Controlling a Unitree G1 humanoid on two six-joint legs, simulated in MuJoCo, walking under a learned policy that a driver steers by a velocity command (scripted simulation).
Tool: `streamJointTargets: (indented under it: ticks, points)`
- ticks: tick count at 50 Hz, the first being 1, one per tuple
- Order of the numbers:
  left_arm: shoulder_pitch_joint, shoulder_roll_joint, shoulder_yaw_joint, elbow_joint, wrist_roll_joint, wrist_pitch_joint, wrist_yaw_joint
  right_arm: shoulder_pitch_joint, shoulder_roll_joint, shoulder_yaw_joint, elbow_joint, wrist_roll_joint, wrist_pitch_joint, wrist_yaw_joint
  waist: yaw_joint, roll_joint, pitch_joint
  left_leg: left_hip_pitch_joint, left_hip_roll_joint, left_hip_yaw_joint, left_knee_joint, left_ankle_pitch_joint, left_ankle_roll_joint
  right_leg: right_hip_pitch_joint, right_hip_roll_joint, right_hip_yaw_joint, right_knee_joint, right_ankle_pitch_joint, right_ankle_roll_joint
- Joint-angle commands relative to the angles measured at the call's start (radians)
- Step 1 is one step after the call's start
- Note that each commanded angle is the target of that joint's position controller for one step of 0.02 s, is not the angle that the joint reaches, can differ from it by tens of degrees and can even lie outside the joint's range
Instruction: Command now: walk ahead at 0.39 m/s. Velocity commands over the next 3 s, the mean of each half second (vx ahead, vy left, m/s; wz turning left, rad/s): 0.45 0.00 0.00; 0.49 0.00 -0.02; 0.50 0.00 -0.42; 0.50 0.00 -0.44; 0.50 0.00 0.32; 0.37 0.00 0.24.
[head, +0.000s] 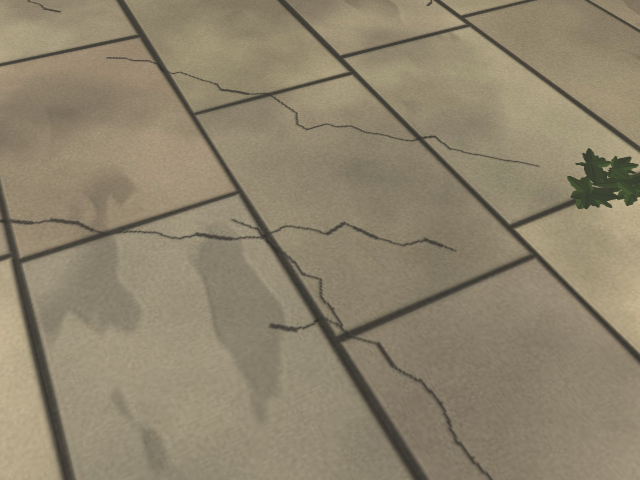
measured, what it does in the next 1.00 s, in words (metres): walks ahead: right foot, then left foot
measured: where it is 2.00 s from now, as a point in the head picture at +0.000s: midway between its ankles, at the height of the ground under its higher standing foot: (363, 265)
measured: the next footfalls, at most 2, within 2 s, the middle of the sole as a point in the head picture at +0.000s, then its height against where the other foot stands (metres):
right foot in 0.36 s outside the picture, level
left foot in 0.94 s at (280, 405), level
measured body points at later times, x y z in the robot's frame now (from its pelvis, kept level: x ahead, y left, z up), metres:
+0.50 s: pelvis +0.26 -0.07 +0.00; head +0.29 -0.08 +0.45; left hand +0.38 +0.19 -0.13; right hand +0.27 -0.33 -0.15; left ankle +0.14 +0.08 -0.63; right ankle +0.33 -0.15 -0.74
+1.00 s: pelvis +0.56 -0.02 -0.01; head +0.60 -0.01 +0.44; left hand +0.52 +0.24 -0.16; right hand +0.74 -0.27 -0.12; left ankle +0.66 +0.07 -0.74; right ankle +0.37 -0.15 -0.67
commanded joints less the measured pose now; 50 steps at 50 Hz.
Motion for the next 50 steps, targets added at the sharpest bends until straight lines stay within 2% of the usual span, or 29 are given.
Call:
streamJointTargets:
  ticks: [1, 3, 7, 10, 13, 15, 16, 17, 18, 19, 20, 21, 22, 23, 24, 25, 27, 30, 32, 35, 40, 42, 44, 45, 46, 47, 48, 49, 50]
  points:
    - [-0.107, 0.089, 0.028, -0.097, 0.011, -0.039, -0.011, 0.049, -0.077, 0.009, -0.029, -0.009, -0.009, 0.007, -0.004, 0.094, 0.119, 0.21, 0.281, -0.369, -0.353, 0.079, 0.129, -0.419, -0.105, 0.034, 0.043, 0.158, -0.029]
    - [-0.12, 0.065, 0.029, -0.1, 0.014, -0.025, -0.022, 0.101, -0.071, 0.017, -0.02, -0.013, 0.004, -0.004, -0.005, 0.112, 0.103, 0.201, 0.241, -0.263, -0.361, 0.236, 0.119, -0.383, -0.107, -0.006, -0.032, 0.201, -0.002]
    - [-0.308, 0.017, 0.008, -0.177, 0.021, -0.013, -0.027, 0.121, -0.132, 0.012, -0.036, -0.019, 0.018, -0.031, -0.029, 0.091, 0.142, 0.137, 0.23, -0.179, -0.398, 0.323, 0.134, -0.373, -0.089, -0.047, -0.305, 0.316, 0.047]
    - [-0.411, 0.027, 0.0, -0.213, 0.015, -0.014, -0.039, 0.156, -0.158, 0.004, -0.038, -0.01, 0.019, -0.036, -0.05, 0.114, 0.157, 0.105, 0.23, -0.137, -0.421, 0.308, 0.131, -0.283, -0.052, -0.081, -0.463, 0.4, 0.048]
    - [-0.465, 0.049, -0.001, -0.244, 0.011, -0.017, -0.054, 0.175, -0.158, -0.004, -0.028, 0.004, 0.022, -0.037, -0.039, 0.112, 0.177, 0.185, 0.272, -0.122, -0.401, 0.354, 0.119, -0.271, -0.048, -0.062, -0.544, 0.406, 0.015]
    - [-0.438, 0.078, 0.01, -0.248, 0.012, -0.023, -0.062, 0.156, -0.173, -0.012, -0.034, 0.003, 0.03, -0.037, 0.0, 0.12, 0.14, 0.252, 0.29, -0.102, -0.324, 0.528, 0.098, -0.202, -0.027, -0.069, -0.579, 0.362, -0.017]
    - [-0.38, 0.104, 0.023, -0.237, 0.013, -0.025, -0.062, 0.142, -0.188, -0.018, -0.04, -0.001, 0.035, -0.036, 0.038, 0.141, 0.087, 0.271, 0.29, -0.09, -0.244, 0.716, 0.087, -0.105, 0.004, -0.089, -0.572, 0.336, -0.034]
    - [-0.246, 0.139, 0.045, -0.2, 0.012, -0.023, -0.059, 0.124, -0.189, -0.019, -0.046, -0.007, 0.044, -0.035, 0.111, 0.152, 0.002, 0.255, 0.264, -0.061, -0.083, 0.881, 0.068, 0.065, 0.041, -0.112, -0.563, 0.315, -0.058]
    - [-0.064, 0.183, 0.069, -0.146, 0.008, -0.018, -0.051, 0.11, -0.175, -0.012, -0.059, -0.014, 0.049, -0.034, 0.193, 0.144, -0.105, 0.138, 0.217, -0.032, 0.144, 0.865, 0.036, 0.32, 0.028, -0.089, -0.555, 0.308, -0.089]
    - [0.091, 0.266, 0.088, -0.111, 0.027, -0.012, -0.041, 0.158, -0.108, 0.009, -0.085, -0.026, 0.046, -0.028, 0.196, -0.036, -0.252, -0.159, 0.115, 0.002, 0.509, 0.487, -0.002, 0.648, -0.202, 0.239, -0.584, 0.168, -0.174]
    - [0.111, 0.28, 0.08, -0.101, 0.04, -0.014, -0.052, 0.251, 0.016, 0.042, -0.078, -0.009, 0.017, -0.017, 0.13, -0.264, -0.391, -0.403, -0.049, -0.123, 0.791, -0.232, -0.033, 0.809, -0.384, 0.736, -0.802, -0.036, -0.299]
    - [0.038, 0.19, 0.055, -0.107, 0.032, -0.021, -0.054, 0.149, -0.094, 0.015, -0.095, 0.021, -0.01, -0.012, 0.136, -0.168, -0.263, -0.505, 0.012, -0.201, 0.899, -0.214, -0.008, 0.71, -0.341, 0.716, -0.869, -0.083, -0.242]
    - [-0.063, 0.146, 0.042, -0.125, 0.027, -0.027, -0.053, 0.051, -0.144, 0.002, -0.129, 0.038, -0.024, -0.012, 0.111, -0.106, -0.119, -0.543, 0.066, -0.164, 0.893, -0.118, 0.011, 0.548, -0.314, 0.539, -0.876, 0.008, -0.198]
    - [-0.148, 0.124, 0.033, -0.142, 0.034, -0.033, -0.056, 0.005, -0.148, -0.002, -0.138, 0.031, -0.029, -0.022, 0.074, -0.004, -0.067, -0.485, 0.121, -0.148, 0.839, -0.016, 0.016, 0.39, -0.281, 0.411, -0.898, 0.143, -0.176]
    - [-0.188, 0.096, 0.025, -0.145, 0.046, -0.039, -0.062, -0.003, -0.142, -0.012, -0.137, 0.016, -0.02, -0.03, 0.04, 0.007, -0.031, -0.427, 0.154, -0.142, 0.784, 0.037, 0.017, 0.275, -0.241, 0.309, -0.919, 0.245, -0.162]
    - [-0.197, 0.069, 0.017, -0.136, 0.054, -0.042, -0.066, 0.027, -0.121, -0.014, -0.133, 0.012, -0.005, -0.03, 0.008, -0.018, -0.03, -0.37, 0.177, -0.15, 0.75, 0.066, 0.02, 0.217, -0.212, 0.245, -0.946, 0.27, -0.156]
    - [-0.161, 0.07, 0.015, -0.111, 0.049, -0.043, -0.062, 0.037, -0.09, -0.015, -0.135, 0.011, 0.018, -0.032, -0.009, -0.031, -0.004, -0.354, 0.189, -0.134, 0.686, 0.073, 0.013, 0.16, -0.191, 0.182, -0.989, 0.303, -0.172]
    - [-0.099, 0.121, 0.023, -0.089, 0.049, -0.042, -0.038, -0.091, -0.11, -0.024, -0.185, -0.002, 0.03, -0.035, 0.006, -0.007, 0.056, -0.482, 0.204, -0.122, 0.543, 0.189, -0.019, 0.167, -0.193, 0.142, -1.033, 0.332, -0.184]
    - [-0.055, 0.129, 0.023, -0.078, 0.048, -0.034, -0.024, -0.172, -0.11, -0.026, -0.214, -0.009, 0.026, -0.031, 0.026, -0.001, 0.069, -0.541, 0.198, -0.116, 0.417, 0.296, -0.036, 0.208, -0.187, 0.117, -1.038, 0.362, -0.173]
    - [-0.006, 0.137, 0.022, -0.069, 0.04, -0.028, -0.012, -0.28, -0.093, -0.019, -0.245, -0.006, 0.016, -0.019, 0.058, -0.01, 0.08, -0.506, 0.162, -0.08, 0.22, 0.437, -0.04, 0.229, -0.155, 0.052, -1.04, 0.391, -0.143]
    - [0.096, 0.144, 0.027, -0.026, 0.03, -0.009, -0.007, -0.431, -0.087, -0.004, -0.297, 0.006, 0.008, 0.007, 0.106, -0.005, 0.115, -0.525, 0.124, -0.058, 0.061, 0.428, -0.03, 0.386, -0.195, 0.034, -0.999, 0.414, -0.137]
    - [0.109, 0.153, 0.033, -0.016, 0.029, 0.003, -0.003, -0.461, -0.096, -0.003, -0.32, 0.009, 0.0, 0.021, 0.1, -0.012, 0.117, -0.534, 0.116, -0.061, 0.025, 0.363, -0.011, 0.463, -0.229, 0.04, -0.953, 0.474, -0.13]
    - [0.087, 0.168, 0.041, -0.02, 0.028, 0.013, 0.0, -0.42, -0.125, -0.012, -0.32, 0.011, -0.005, 0.029, 0.062, -0.036, 0.082, -0.444, 0.088, -0.042, -0.001, 0.285, 0.016, 0.502, -0.243, 0.036, -0.883, 0.637, -0.111]
    - [0.066, 0.18, 0.045, -0.027, 0.029, 0.017, 0.0, -0.351, -0.152, -0.025, -0.304, 0.01, -0.007, 0.028, 0.021, -0.058, 0.032, -0.328, 0.053, -0.014, -0.003, 0.256, 0.033, 0.502, -0.234, 0.024, -0.805, 0.817, -0.099]
    - [0.043, 0.169, 0.04, -0.035, 0.032, 0.023, -0.001, -0.199, -0.192, -0.048, -0.258, 0.009, -0.007, 0.024, -0.057, -0.057, -0.056, -0.125, 0.02, 0.012, -0.019, 0.268, 0.061, 0.465, -0.188, -0.011, -0.634, 0.943, -0.075]
    - [0.041, 0.135, 0.023, -0.056, 0.042, 0.022, -0.004, -0.002, -0.256, -0.071, -0.212, -0.004, -0.007, 0.014, -0.129, -0.013, -0.196, 0.209, 0.138, -0.117, 0.023, 0.283, 0.12, 0.262, -0.137, -0.033, -0.365, 0.782, -0.044]
    - [0.165, 0.001, -0.016, -0.067, 0.044, 0.001, -0.017, 0.124, -0.353, -0.095, -0.186, -0.019, 0.0, 0.008, -0.09, 0.23, -0.363, 0.625, 0.415, -0.587, -0.032, 0.144, 0.284, -0.171, 0.048, -0.062, 0.05, 0.221, 0.035]
    - [0.144, 0.047, -0.008, -0.046, 0.019, -0.025, -0.021, 0.126, -0.264, -0.068, -0.184, -0.015, 0.003, 0.008, -0.109, 0.235, -0.418, 0.636, 0.456, -0.795, -0.174, 0.057, 0.294, -0.294, 0.075, 0.108, 0.203, -0.176, 0.021]
    - [0.041, 0.139, 0.02, -0.077, -0.012, -0.038, -0.02, 0.029, -0.211, -0.051, -0.196, -0.008, 0.0, 0.005, -0.094, 0.189, -0.236, 0.486, 0.422, -0.616, -0.191, 0.051, 0.224, -0.377, 0.013, 0.116, 0.247, -0.124, 0.002]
